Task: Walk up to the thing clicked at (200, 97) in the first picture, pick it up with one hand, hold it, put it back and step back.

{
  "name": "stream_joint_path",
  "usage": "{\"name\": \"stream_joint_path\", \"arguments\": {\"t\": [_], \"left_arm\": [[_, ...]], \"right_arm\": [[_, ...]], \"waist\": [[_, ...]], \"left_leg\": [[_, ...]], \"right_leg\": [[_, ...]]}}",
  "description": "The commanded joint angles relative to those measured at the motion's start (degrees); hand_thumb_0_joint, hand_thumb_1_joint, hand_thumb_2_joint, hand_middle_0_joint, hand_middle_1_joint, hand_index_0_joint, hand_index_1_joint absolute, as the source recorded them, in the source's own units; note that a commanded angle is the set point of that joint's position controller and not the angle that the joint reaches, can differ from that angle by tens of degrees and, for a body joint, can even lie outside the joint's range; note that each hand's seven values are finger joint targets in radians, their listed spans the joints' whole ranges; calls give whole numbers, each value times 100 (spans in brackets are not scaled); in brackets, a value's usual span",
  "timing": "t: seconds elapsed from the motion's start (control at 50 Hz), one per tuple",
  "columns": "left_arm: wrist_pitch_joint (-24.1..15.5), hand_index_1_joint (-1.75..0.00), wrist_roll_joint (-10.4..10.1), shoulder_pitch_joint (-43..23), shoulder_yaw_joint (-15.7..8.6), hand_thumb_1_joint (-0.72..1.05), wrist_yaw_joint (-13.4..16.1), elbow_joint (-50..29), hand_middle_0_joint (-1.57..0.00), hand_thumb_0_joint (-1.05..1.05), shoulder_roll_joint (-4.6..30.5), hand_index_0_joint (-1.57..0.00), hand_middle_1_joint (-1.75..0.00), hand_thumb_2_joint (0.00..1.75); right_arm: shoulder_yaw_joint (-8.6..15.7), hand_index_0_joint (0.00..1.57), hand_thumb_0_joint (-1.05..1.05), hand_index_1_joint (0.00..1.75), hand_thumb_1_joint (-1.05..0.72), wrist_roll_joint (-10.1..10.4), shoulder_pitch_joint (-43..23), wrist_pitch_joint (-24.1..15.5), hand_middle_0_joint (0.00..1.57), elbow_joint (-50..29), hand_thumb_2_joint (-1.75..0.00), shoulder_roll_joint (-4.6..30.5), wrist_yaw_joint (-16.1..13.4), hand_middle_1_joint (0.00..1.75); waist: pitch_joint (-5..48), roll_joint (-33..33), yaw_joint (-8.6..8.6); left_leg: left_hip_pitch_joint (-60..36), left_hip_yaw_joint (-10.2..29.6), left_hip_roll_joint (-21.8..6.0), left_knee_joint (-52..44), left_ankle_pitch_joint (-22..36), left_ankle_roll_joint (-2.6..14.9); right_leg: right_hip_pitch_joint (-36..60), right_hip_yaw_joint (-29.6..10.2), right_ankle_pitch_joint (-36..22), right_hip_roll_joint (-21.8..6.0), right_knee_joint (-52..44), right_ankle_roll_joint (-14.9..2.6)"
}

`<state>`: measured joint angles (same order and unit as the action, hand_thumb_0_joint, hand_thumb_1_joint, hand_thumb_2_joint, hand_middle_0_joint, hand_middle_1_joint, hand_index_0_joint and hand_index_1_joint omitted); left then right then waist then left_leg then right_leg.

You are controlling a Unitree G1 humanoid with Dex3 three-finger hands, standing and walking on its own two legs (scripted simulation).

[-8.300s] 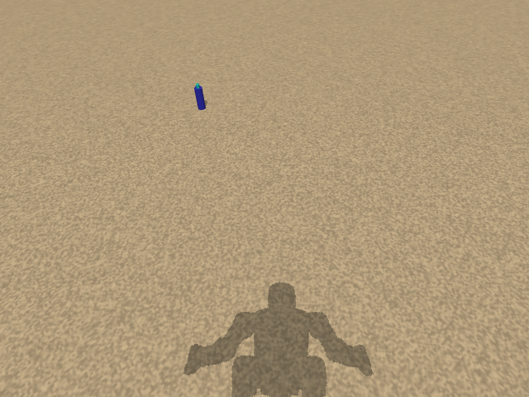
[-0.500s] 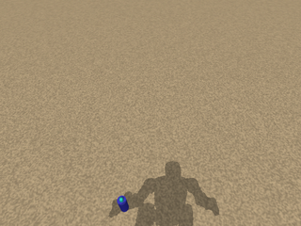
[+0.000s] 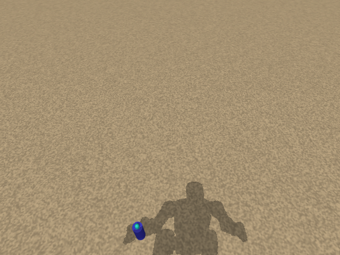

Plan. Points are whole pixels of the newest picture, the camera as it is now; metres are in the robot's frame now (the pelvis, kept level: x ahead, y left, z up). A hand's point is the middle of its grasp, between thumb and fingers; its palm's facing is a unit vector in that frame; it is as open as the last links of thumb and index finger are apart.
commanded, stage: stand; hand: left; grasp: from the side
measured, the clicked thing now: (138, 230) +0.36 +0.19 -0.69
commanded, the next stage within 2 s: go down in 0.02 s
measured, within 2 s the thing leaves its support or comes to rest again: neither
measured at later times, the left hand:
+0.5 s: hand out of the picture +0.15 +0.27 -0.18, palm faces +0.06 -0.94 -0.32, open 14.0 cm
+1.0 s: hand out of the picture +0.13 +0.29 -0.22, palm faces +0.11 -0.95 -0.31, open 17.4 cm
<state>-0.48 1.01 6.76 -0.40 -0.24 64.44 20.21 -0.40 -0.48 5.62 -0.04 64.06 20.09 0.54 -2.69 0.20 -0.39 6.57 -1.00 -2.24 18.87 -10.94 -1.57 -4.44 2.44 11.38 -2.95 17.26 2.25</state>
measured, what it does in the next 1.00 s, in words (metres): lowers itself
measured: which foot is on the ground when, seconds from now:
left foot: down 0.00-1.00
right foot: down 0.00-1.00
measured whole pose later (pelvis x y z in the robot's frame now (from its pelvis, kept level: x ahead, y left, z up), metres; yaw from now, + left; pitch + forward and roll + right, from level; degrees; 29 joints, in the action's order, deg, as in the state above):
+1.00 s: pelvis -0.03 +0.00 -0.11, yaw +0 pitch +18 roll -3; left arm 8.0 0.3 12.6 -18.3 -8.3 29.0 21.8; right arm 0.2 -0.1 10.1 -9.0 31.1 13.4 -3.9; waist 7.0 -0.1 1.3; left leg 56.8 2.6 -3.9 68.6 -30.3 -1.6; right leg -53.3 2.8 30.6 -2.2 65.7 1.9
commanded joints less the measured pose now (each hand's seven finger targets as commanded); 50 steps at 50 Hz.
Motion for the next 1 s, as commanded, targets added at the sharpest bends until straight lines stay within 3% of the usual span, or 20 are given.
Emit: {"name": "stream_joint_path", "arguments": {"t": [0.0, 0.1, 0.12, 0.14, 0.16, 0.18, 0.2, 0.28, 0.34, 0.44, 0.48, 0.5, 0.52, 0.62, 0.64, 0.7, 0.8, 0.84, 0.88, 0.98], "left_arm": [[-106, -30, -23, -177, -234, 90, 79, -342, -20, 0, 1235, -20, -30, 90], [-106, -22, -29, -130, -223, 82, 79, -331, -26, 0, 1225, -22, -22, 82], [-631, -14, -335, -2140, -274, 74, 145, -2342, -18, 0, 298, -14, -14, 74], [-578, -6, -313, -2827, -354, 66, 193, -1858, -10, 0, 537, -6, -6, 66], [-375, -4, -198, -1741, -675, 58, 207, -1014, -2, 0, 1031, -2, -5, 58], [-266, -3, -87, -1527, -840, 50, 142, -564, -1, 0, 1202, -2, -5, 50], [-245, -5, 9, -1937, -979, 42, 76, -661, -1, 0, 1434, -2, -6, 42], [-80, -6, 317, -424, -1423, 16, -134, -560, -3, 0, 1330, -4, -7, 18], [153, -7, 333, -657, -1419, -1, -188, -937, -4, 0, 1132, -5, -8, 14], [221, -10, 300, -451, -1802, -30, -343, -1433, -5, 0, 1307, -6, -10, 11], [169, -13, 255, -518, -1763, -37, -435, -1951, -6, 0, 1246, -7, -14, 12], [169, -11, 253, -342, -1953, -40, -444, -2115, -6, 0, 1421, -7, -12, 9], [158, -16, 208, -437, -1776, -43, -492, -2444, -6, 0, 1226, -7, -17, 13], [369, -9, 111, 106, -1846, -60, -546, -3289, -9, 0, 1153, -9, -10, 1], [408, -8, 100, 86, -1951, -60, -538, -3590, -9, 0, 1331, -9, -9, 0], [580, -9, 57, 404, -1928, -61, -560, -3849, -9, 0, 1199, -9, -9, 1], [753, -8, 32, 643, -2152, -57, -594, -4495, -8, 0, 1426, -9, -8, 2], [841, -8, -48, 915, -1991, -60, -648, -4358, -9, 0, 1086, -9, -9, 2], [793, -8, -29, 554, -2279, -57, -649, -4632, -8, 0, 1485, -9, -8, 2], [286, -7, -207, -81, -2467, -58, -972, -3972, -9, 0, 1551, -9, -8, 1]], "right_arm": [[281, 20, 0, 30, -90, -12, -203, -149, 20, -345, -90, 1243, -102, 30], [275, 20, 0, 30, -94, -2, -195, -149, 21, -334, -91, 1241, -102, 30], [58, 20, 0, 30, -100, 367, 26, -398, 20, -1856, -92, 282, -214, 30], [98, 20, 0, 30, -100, 366, 316, -374, 20, -1534, -93, 433, -274, 30], [225, 20, 0, 30, -98, 387, 584, -298, 20, -1598, -92, 632, -334, 30], [294, 20, 0, 30, -98, 338, 646, -270, 20, -1662, -92, 630, -333, 30], [331, 20, 0, 30, -99, 315, 696, -280, 20, -1820, -92, 609, -338, 30], [568, 20, 0, 30, -95, 142, 992, -339, 20, -2291, -91, 539, -254, 30], [580, 20, 0, 30, -92, 156, 854, -383, 20, -2631, -90, 469, -212, 30], [608, 20, 0, 30, -91, 146, 763, -482, 20, -3137, -90, 423, -137, 30], [619, 20, 0, 30, -90, 153, 776, -557, 20, -3276, -90, 400, -151, 30], [634, 20, 0, 30, -90, 148, 760, -591, 20, -3358, -90, 406, -167, 30], [621, 20, 0, 30, -91, 161, 757, -627, 20, -3453, -90, 389, -183, 30], [611, 20, 0, 30, -88, 156, 777, -770, 20, -3653, -89, 327, -293, 30], [620, 20, 0, 30, -88, 150, 746, -792, 20, -3717, -89, 358, -321, 30], [588, 20, 0, 30, -88, 136, 780, -870, 20, -3744, -89, 323, -380, 30], [551, 20, 0, 30, -88, 92, 730, -981, 20, -3862, -89, 287, -494, 30], [499, 20, 0, 30, -88, 87, 631, -1050, 20, -3931, -89, 224, -517, 30], [510, 20, 0, 30, -89, 67, 689, -1096, 20, -3892, -89, 255, -543, 30], [493, 20, 0, 30, -92, -6, 644, -1256, 20, -3817, -90, 279, -560, 30]], "waist": [[574, 6, 37], [505, 2, 26], [2, 87, 747], [241, -62, 602], [218, -140, 398], [420, -303, 343], [638, -456, 314], [1636, 263, -134], [1487, 251, -12], [1692, 141, 21], [1706, 218, 81], [1828, 349, 23], [1828, 349, 144], [2016, 284, 188], [2087, 356, 170], [2156, 355, 221], [2238, 572, 206], [2090, 444, 264], [2184, 583, 231], [2175, 377, 379]], "left_leg": [[-238, 413, -626, -144, 1434, 236], [-225, 417, -620, -171, 1461, 230], [479, -257, 199, 190, 507, 183], [461, -207, 213, 284, 396, 194], [622, -224, 194, 339, 260, 186], [820, -208, 237, 579, 287, 212], [938, -167, 213, 801, 407, 234], [1182, -170, 275, 1326, 959, 110], [1470, -116, 222, 1498, 901, 100], [2259, -62, 163, 2333, 499, 140], [2552, -37, 152, 2578, 103, 158], [2615, -19, 138, 2654, 23, 150], [2662, 8, 115, 2719, -125, 148], [3006, 83, 62, 3062, -401, 168], [3094, 84, 66, 3149, -434, 170], [3177, 130, 24, 3325, -431, 159], [3350, 135, 30, 3624, -322, 151], [3534, 166, 32, 3701, -485, 156], [3630, 189, 23, 3819, -469, 159], [4429, 184, 33, 4560, -598, 225]], "right_leg": [[75, -400, -1255, -593, -149, -260], [47, -371, -1239, -573, -157, -249], [-1387, -70, -872, 250, 271, -211], [-1169, 12, -723, 229, 354, -204], [-1096, 55, -482, 255, 381, -243], [-1176, 53, -433, 243, 518, -245], [-1273, 55, -554, 260, 741, -240], [-1213, 6, -894, 254, 1429, -339], [-1531, 35, -748, 311, 1588, -336], [-2242, 38, -304, 320, 2359, -323], [-2683, -6, 44, 310, 2617, -315], [-2778, -2, 137, 305, 2734, -325], [-2991, 1, 272, 318, 2825, -326], [-3319, 14, 495, 309, 3166, -301], [-3406, -1, 520, 298, 3230, -302], [-3596, 22, 535, 314, 3431, -295], [-3852, 16, 476, 296, 3699, -301], [-4014, 51, 618, 306, 3747, -284], [-4134, 28, 618, 283, 3893, -302], [-4895, -26, 690, 258, 4517, -286]]}}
